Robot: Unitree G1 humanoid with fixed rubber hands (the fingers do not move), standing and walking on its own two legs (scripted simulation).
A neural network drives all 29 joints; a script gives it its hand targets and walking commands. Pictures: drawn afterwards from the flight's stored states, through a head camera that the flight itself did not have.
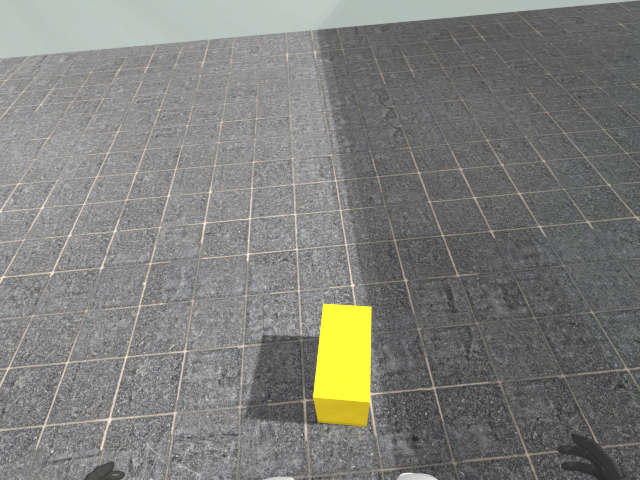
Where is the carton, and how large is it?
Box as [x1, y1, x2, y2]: [313, 304, 370, 426]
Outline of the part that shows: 323,304 313,393 317,419 320,422 366,426 369,405 370,307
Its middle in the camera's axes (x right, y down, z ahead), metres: +0.08 +0.37 +1.14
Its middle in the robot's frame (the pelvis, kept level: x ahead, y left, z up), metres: +0.52 -0.01 -0.64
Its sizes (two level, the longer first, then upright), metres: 0.273 0.143 0.218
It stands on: the floor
